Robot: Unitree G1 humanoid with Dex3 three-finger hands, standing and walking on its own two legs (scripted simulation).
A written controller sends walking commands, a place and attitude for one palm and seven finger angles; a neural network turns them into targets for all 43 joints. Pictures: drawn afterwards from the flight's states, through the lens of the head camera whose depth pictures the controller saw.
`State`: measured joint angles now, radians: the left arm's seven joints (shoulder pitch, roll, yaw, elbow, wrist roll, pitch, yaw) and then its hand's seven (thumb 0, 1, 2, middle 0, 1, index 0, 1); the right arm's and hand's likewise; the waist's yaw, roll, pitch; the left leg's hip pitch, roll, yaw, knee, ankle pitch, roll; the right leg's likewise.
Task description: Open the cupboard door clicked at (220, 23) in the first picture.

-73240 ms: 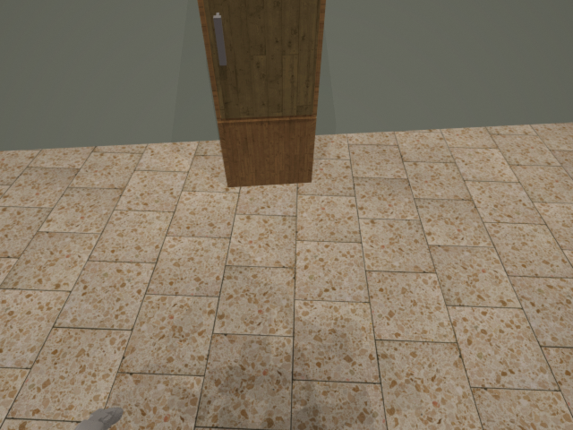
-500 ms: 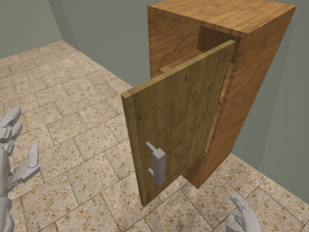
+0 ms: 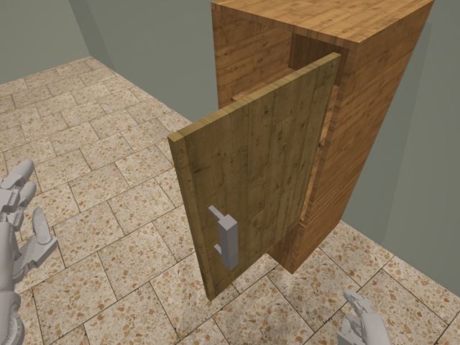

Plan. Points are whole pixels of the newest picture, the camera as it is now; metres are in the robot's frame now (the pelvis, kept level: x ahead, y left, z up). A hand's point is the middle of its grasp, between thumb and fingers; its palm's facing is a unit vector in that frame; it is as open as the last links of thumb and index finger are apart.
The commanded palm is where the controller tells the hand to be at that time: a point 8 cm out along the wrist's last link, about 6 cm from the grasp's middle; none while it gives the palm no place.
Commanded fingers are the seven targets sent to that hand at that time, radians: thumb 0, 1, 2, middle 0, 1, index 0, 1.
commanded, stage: step back with the hand held close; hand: left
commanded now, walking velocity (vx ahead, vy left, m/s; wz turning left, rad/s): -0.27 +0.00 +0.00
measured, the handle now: (222, 237) +0.33 +0.06 -0.02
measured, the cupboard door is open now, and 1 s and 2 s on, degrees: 88 88 88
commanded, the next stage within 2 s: stop stepping back and stand still in 1.10 s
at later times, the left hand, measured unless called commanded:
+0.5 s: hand (18, 275) +0.15 +0.28 +0.15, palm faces +0.37 -0.78 -0.51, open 7.4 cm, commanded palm +0.09 +0.32 +0.17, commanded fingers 0.00 0.90 0.90 -0.20 -0.30 -0.20 -0.30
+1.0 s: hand out of the picture +0.05 +0.30 +0.17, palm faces +0.47 -0.75 -0.47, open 7.4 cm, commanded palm -0.02 +0.33 +0.17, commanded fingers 0.00 0.90 0.90 -0.20 -0.30 -0.20 -0.30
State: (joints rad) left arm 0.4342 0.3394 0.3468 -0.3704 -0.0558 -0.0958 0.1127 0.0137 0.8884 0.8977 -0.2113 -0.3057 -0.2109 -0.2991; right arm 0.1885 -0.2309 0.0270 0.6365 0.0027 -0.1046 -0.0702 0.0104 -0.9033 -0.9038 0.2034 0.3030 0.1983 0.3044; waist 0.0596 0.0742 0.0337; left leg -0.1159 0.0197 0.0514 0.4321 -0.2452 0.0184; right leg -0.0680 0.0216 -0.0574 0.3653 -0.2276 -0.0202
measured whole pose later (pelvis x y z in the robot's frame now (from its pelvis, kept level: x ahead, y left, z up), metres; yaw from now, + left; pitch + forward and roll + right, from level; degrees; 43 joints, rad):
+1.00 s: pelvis -0.16 +0.03 -0.02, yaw +1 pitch +0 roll -5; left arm 0.51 0.48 0.51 -0.56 -0.04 -0.24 0.17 0.01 0.89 0.90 -0.21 -0.31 -0.21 -0.30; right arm 0.20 -0.17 -0.01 0.64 -0.01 -0.13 -0.05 0.01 -0.90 -0.90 0.20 0.30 0.20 0.30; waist 0.00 0.02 0.04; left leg -0.50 0.06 0.03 0.51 -0.03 0.07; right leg -0.39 0.10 0.00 1.10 -0.49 0.01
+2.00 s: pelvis -0.32 +0.02 -0.01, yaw -3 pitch +0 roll +2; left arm 0.51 0.40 0.41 -0.44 0.00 -0.20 0.16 0.01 0.89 0.90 -0.21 -0.31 -0.21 -0.30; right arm 0.26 -0.19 0.00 0.66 -0.02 -0.16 -0.09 0.01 -0.90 -0.90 0.20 0.30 0.20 0.30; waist -0.02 -0.05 -0.03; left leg -0.16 0.03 0.09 0.50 -0.34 -0.02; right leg -0.38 -0.02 -0.07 0.74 -0.40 -0.01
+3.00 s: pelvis -0.30 +0.03 +0.00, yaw -2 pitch -2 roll +0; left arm 0.25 0.16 0.00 1.15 0.01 0.00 0.03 0.00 0.91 0.90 -0.20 -0.30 -0.20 -0.30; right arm 0.28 -0.15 0.02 1.15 -0.02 0.01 -0.02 0.00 -0.91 -0.90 0.20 0.30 0.20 0.30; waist -0.01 0.04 0.04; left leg -0.13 0.01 0.09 0.38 -0.22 0.01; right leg -0.18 -0.01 -0.12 0.39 -0.18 -0.04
